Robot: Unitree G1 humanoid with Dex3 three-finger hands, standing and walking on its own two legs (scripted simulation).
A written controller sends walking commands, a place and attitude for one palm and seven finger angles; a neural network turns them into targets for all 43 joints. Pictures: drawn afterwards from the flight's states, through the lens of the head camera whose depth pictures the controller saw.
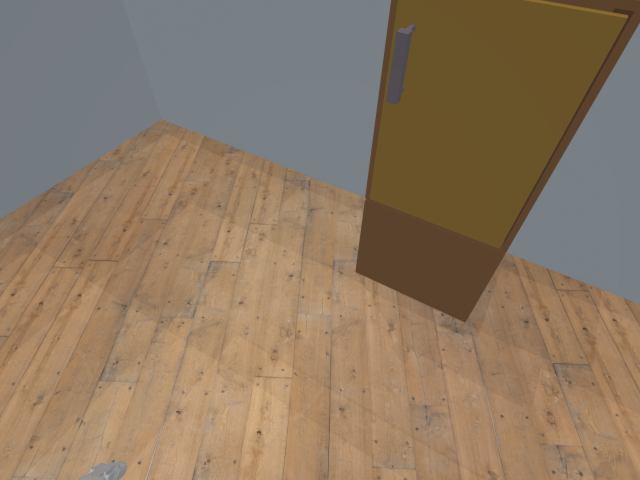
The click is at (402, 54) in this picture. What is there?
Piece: cupboard door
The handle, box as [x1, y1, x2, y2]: [386, 24, 415, 104]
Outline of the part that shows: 414,24 411,24 405,29 400,28 396,32 386,101 395,104 399,100 400,94 404,87 402,85 411,32 415,27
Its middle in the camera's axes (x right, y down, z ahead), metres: +0.18 -0.38 +0.85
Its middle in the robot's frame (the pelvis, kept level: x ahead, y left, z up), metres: +0.92 -0.13 +0.10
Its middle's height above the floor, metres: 0.87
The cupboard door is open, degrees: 0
